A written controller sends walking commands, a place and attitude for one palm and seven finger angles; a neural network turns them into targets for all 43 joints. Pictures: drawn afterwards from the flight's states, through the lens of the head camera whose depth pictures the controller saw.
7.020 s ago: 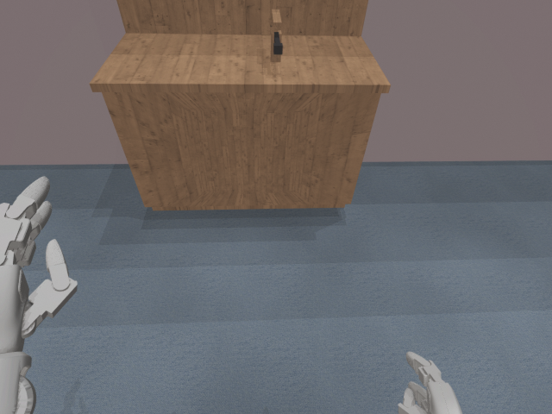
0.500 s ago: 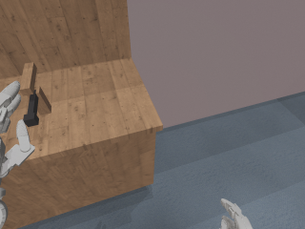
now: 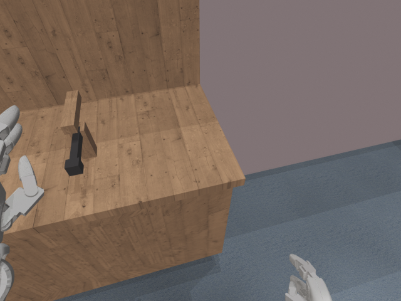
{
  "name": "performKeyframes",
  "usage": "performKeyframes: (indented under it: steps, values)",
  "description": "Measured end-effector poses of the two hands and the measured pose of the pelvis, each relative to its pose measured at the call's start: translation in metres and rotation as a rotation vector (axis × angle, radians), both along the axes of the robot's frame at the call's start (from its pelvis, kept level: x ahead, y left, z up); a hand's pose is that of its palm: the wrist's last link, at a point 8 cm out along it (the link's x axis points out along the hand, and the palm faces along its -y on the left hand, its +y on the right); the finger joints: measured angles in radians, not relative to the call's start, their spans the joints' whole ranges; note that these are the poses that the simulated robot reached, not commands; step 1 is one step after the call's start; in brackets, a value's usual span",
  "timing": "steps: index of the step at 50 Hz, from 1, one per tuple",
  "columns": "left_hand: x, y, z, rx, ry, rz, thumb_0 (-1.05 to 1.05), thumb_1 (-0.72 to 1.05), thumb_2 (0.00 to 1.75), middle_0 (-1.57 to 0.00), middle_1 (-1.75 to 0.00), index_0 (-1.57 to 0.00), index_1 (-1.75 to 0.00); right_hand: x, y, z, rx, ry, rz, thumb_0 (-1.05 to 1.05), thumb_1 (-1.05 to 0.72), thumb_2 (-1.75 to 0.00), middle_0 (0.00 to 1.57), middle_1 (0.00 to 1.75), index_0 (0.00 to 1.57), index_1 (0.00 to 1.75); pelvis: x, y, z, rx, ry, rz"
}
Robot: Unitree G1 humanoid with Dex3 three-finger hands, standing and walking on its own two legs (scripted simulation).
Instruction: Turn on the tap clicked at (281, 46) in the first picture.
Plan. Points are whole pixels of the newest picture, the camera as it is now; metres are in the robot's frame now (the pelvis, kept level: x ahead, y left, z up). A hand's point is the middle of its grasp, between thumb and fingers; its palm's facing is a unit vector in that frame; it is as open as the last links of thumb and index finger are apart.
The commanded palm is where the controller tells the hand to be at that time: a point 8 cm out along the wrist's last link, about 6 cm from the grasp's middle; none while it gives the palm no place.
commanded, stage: come to a stop and stand still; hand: left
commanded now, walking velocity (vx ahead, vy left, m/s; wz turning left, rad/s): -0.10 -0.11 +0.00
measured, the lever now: (74, 166) +0.36 +0.30 +0.06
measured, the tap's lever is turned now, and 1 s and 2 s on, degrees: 0 0 0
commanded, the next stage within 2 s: look again from close up in 1.52 s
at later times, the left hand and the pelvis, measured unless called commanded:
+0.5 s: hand (29, 159) +0.26 +0.27 +0.21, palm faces +0.40 -0.77 -0.50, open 7.4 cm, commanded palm +0.19 +0.28 +0.20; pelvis +0.02 +0.00 +0.02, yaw -1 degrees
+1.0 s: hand (8, 185) +0.23 +0.30 +0.19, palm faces +0.39 -0.86 -0.33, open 7.4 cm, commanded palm +0.17 +0.32 +0.20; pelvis +0.00 +0.05 +0.02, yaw -2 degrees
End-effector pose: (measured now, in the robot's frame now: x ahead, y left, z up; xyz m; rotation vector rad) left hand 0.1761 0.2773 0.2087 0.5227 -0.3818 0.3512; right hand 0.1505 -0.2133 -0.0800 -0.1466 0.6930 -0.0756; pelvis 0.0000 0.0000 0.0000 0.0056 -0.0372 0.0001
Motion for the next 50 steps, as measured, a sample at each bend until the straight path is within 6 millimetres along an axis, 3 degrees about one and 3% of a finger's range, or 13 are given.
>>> performKeyframes:
  steps: [7, 11, 16, 22, 24, 26, 28, 35, 39, 43, 50]
  values:
    - [0.018, 0.023, -0.009, -0.077, 0.021, 0.022, 0.01, 0.89, 0.9, -0.21, -0.3, -0.21, -0.3, 0.019, 0.021, 0.003, -0.034, 0.061, 0.045, 0.01, -0.91, -0.9, 0.2, 0.3, 0.2, 0.3, 0.019, 0.019, 0.007, -0.013, 0.005, -0.013]
    - [0.034, 0.033, -0.014, -0.104, 0.051, 0.025, 0.01, 0.89, 0.9, -0.21, -0.3, -0.21, -0.3, 0.033, 0.028, 0.016, -0.043, 0.038, 0.028, 0.01, -0.91, -0.9, 0.2, 0.3, 0.2, 0.3, 0.023, 0.022, 0.012, 0.009, 0.004, -0.019]
    - [0.042, 0.018, -0.005, -0.071, 0.066, -0.023, 0.01, 0.9, 0.9, -0.21, -0.3, -0.21, -0.3, 0.049, 0.03, 0.032, -0.025, -0.035, 0.047, 0.01, -0.91, -0.9, 0.2, 0.3, 0.2, 0.3, 0.026, 0.018, 0.017, 0.007, 0.018, -0.024]
    - [0.036, 0.007, -0.001, -0.053, 0.115, -0.037, 0.01, 0.89, 0.9, -0.21, -0.3, -0.21, -0.3, 0.056, 0.013, 0.038, -0.031, -0.046, 0.016, 0.01, -0.91, -0.9, 0.2, 0.3, 0.2, 0.3, 0.029, 0.011, 0.022, -0.021, 0.038, -0.027]
    - [0.041, 0.021, 0.012, 0.066, 0.088, -0.017, 0.01, 0.89, 0.9, -0.22, -0.31, -0.22, -0.31, 0.052, 0.006, 0.036, -0.068, -0.031, 0.039, 0.01, -0.91, -0.9, 0.2, 0.3, 0.2, 0.3, 0.025, 0.007, 0.022, -0.021, 0.044, -0.017]
    - [0.048, 0.04, 0.021, 0.063, 0.036, 0.039, 0.01, 0.89, 0.9, -0.22, -0.31, -0.22, -0.31, 0.048, -0.001, 0.034, -0.074, -0.009, 0.05, 0.01, -0.91, -0.9, 0.2, 0.3, 0.2, 0.3, 0.02, 0.004, 0.022, -0.012, 0.045, -0.025]
    - [0.049, 0.046, 0.02, 0.012, 0.022, 0.076, 0.01, 0.89, 0.9, -0.22, -0.31, -0.22, -0.31, 0.042, -0.009, 0.033, -0.069, -0.012, 0.036, 0.01, -0.91, -0.9, 0.2, 0.3, 0.2, 0.3, 0.015, 0.006, 0.022, -0.01, 0.041, -0.036]
    - [0.026, 0.004, -0.021, -0.101, 0.168, -0.092, 0.01, 0.9, 0.9, -0.21, -0.3, -0.21, -0.3, 0.012, -0.02, 0.038, -0.095, -0.024, -0.064, 0.01, -0.91, -0.9, 0.2, 0.3, 0.2, 0.3, 0.004, 0.019, 0.021, -0.016, 0.028, -0.047]
    - [0.012, 0.016, -0.028, -0.103, 0.186, -0.096, 0.01, 0.89, 0.9, -0.22, -0.31, -0.22, -0.3, -0.006, -0.012, 0.039, -0.127, 0.007, -0.078, 0.01, -0.91, -0.9, 0.19, 0.3, 0.2, 0.3, -0.001, 0.024, 0.021, -0.022, 0.018, -0.04]
    - [0.007, 0.042, -0.019, -0.088, 0.115, -0.035, 0.01, 0.89, 0.9, -0.22, -0.31, -0.22, -0.31, -0.015, 0.005, 0.037, -0.135, 0.035, -0.047, 0.01, -0.91, -0.9, 0.19, 0.3, 0.2, 0.3, -0.004, 0.032, 0.022, -0.028, 0.012, -0.035]
    - [0.014, 0.059, -0.011, -0.109, 0.03, -0.02, 0.01, 0.89, 0.9, -0.21, -0.3, -0.21, -0.3, -0.009, 0.04, 0.038, -0.098, 0.017, 0.007, 0.01, -0.91, -0.9, 0.2, 0.3, 0.2, 0.3, -0.002, 0.049, 0.023, -0.028, 0.014, -0.035]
